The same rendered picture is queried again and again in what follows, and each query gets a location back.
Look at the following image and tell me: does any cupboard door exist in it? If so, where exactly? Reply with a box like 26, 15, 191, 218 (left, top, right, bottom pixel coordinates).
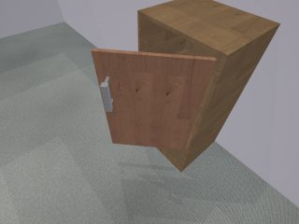
91, 48, 217, 150

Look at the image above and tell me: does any handle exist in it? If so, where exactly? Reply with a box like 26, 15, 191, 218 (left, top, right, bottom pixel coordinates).
100, 77, 113, 112

